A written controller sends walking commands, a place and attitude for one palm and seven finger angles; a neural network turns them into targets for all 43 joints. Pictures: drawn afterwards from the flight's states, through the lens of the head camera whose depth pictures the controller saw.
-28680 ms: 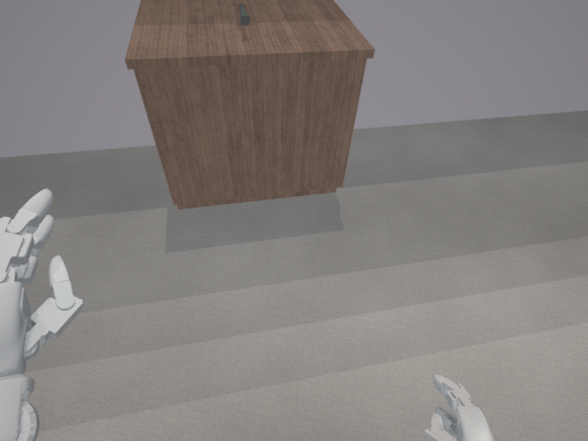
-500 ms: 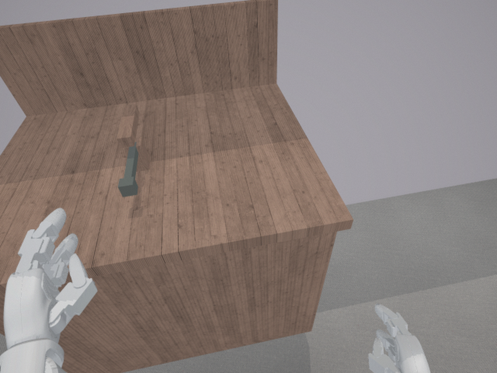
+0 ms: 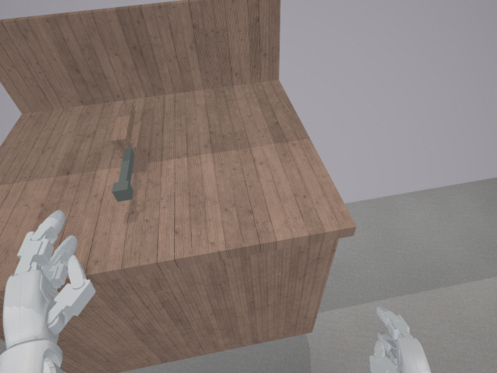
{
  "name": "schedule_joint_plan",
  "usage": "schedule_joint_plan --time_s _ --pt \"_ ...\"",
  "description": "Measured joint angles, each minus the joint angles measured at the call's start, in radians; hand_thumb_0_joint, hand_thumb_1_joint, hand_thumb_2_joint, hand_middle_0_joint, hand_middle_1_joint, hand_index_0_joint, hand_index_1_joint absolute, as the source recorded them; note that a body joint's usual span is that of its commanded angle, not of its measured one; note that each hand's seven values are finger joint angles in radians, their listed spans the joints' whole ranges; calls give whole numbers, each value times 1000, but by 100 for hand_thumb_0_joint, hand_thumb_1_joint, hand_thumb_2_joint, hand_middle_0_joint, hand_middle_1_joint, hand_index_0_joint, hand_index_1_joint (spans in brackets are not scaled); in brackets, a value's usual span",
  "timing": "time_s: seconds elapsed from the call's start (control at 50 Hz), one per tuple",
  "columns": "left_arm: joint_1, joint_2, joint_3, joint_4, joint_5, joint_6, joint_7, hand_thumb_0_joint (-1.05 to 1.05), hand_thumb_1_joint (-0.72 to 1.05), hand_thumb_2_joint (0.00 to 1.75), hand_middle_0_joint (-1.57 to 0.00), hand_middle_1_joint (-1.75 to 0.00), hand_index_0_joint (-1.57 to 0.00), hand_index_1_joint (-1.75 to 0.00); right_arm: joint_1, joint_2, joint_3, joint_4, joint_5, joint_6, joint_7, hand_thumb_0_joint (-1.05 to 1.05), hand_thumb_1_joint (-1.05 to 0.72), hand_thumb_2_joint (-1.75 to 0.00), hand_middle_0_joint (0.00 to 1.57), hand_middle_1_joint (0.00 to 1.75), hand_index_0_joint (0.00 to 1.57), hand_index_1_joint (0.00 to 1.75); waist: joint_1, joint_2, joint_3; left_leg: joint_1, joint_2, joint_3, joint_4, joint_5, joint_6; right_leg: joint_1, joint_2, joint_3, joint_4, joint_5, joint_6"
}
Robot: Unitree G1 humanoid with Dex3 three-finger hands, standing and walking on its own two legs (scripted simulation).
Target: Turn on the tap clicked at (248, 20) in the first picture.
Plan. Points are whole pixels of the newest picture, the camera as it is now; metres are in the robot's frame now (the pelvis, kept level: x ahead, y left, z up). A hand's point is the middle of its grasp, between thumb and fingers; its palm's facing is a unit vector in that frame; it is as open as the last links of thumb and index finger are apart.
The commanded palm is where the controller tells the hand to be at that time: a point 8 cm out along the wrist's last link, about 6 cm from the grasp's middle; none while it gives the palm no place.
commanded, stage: reach beside the lever's end, fingers flat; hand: left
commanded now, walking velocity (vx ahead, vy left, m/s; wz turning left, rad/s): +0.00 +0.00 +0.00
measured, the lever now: (123, 191) +0.40 +0.30 +0.07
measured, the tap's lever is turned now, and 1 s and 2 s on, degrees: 0 0 0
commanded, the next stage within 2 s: none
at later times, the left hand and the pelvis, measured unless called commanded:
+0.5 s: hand (86, 260) +0.23 +0.26 +0.12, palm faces +0.50 -0.86 -0.12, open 7.4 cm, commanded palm +0.19 +0.30 +0.12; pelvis -0.01 +0.01 +0.00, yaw -1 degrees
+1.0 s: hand (96, 237) +0.28 +0.28 +0.09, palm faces +0.51 -0.85 -0.11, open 7.6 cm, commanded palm +0.24 +0.33 +0.10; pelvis +0.00 +0.02 +0.00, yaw -2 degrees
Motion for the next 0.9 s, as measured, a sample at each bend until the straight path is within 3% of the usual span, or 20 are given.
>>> schedule_joint_plan --time_s 0.18,0.36,0.54,0.7,0.9 --pt "-90 1 10 81 11 -38 10 2 90 90 -20 -30 -21 -30 -9 -2 0 14 -4 -1 -3 1 -90 -90 20 30 20 30 -9 -5 14 -8 -3 2 0 7 3 -7 -4 2 -1 8 3" --pt "-181 16 38 185 6 -11 12 2 90 90 -20 -30 -21 -29 -18 4 3 25 -2 29 -9 1 -90 -90 20 30 20 30 -23 -10 18 -5 -1 14 -17 21 7 -7 -1 13 -21 28 7" --pt "-275 11 49 281 19 -56 28 2 90 90 -19 -28 -20 -28 -27 -5 3 40 -3 35 -12 1 -90 -90 20 30 20 30 -30 -8 36 -15 -7 15 -13 28 15 -13 -6 14 -24 37 14" --pt "-392 19 42 395 38 -55 31 2 90 90 -18 -26 -19 -26 -43 2 8 46 -8 53 -14 1 -90 -90 20 30 20 30 -41 -14 42 -25 -8 26 -25 35 19 -27 -8 25 -33 47 19" --pt "-411 17 79 467 48 -99 36 2 90 90 -18 -24 -18 -23 -25 4 -6 40 -13 84 -2 1 -90 -90 20 30 20 30 -43 -16 23 -14 -6 43 -40 29 24 -25 -5 43 -41 44 25"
